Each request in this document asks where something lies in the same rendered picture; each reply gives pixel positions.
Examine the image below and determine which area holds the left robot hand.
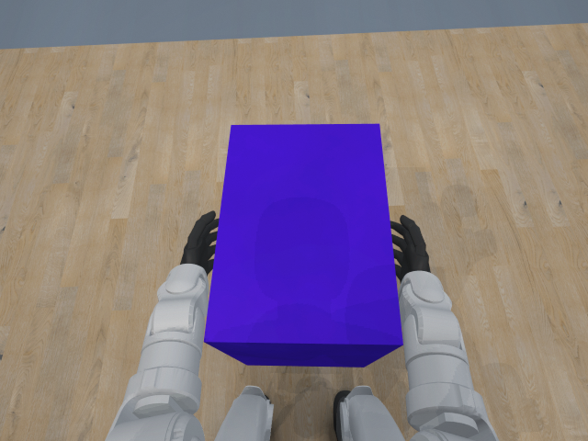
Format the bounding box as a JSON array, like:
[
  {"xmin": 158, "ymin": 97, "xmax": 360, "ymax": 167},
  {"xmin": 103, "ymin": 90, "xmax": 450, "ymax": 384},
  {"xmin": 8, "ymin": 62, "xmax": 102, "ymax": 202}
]
[{"xmin": 180, "ymin": 210, "xmax": 219, "ymax": 276}]

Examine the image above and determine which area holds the carton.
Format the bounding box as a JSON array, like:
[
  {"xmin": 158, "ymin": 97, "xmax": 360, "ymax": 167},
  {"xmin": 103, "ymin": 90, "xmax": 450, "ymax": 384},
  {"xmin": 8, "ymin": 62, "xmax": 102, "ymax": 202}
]
[{"xmin": 204, "ymin": 124, "xmax": 403, "ymax": 368}]

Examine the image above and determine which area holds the robot right thigh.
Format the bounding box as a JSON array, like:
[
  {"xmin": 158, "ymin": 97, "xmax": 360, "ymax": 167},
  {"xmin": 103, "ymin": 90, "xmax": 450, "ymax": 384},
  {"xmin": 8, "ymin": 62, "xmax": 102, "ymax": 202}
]
[{"xmin": 340, "ymin": 395, "xmax": 405, "ymax": 441}]

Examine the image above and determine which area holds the left robot upper arm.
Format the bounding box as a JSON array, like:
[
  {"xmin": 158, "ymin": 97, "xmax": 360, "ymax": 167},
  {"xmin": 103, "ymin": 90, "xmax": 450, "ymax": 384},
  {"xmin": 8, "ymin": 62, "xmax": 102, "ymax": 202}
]
[{"xmin": 106, "ymin": 412, "xmax": 205, "ymax": 441}]

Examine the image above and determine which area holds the left robot forearm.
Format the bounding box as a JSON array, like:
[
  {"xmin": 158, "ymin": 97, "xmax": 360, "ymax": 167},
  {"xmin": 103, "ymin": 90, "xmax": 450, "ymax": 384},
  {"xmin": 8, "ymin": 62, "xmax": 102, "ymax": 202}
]
[{"xmin": 105, "ymin": 264, "xmax": 209, "ymax": 441}]

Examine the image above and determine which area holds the right robot forearm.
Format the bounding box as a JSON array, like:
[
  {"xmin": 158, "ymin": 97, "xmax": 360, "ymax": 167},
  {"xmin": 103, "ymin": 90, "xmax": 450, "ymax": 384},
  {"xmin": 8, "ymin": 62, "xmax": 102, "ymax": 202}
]
[{"xmin": 398, "ymin": 271, "xmax": 499, "ymax": 441}]

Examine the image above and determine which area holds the right robot hand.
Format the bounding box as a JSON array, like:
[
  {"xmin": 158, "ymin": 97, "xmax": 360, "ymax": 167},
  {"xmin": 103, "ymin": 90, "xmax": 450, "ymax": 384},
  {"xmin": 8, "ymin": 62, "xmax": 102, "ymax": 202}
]
[{"xmin": 390, "ymin": 215, "xmax": 431, "ymax": 282}]

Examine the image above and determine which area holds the robot right shin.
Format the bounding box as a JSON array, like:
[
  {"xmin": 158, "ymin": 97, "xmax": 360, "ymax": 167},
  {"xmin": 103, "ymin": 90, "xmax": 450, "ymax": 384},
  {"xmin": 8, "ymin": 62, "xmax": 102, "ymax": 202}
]
[{"xmin": 346, "ymin": 386, "xmax": 374, "ymax": 400}]

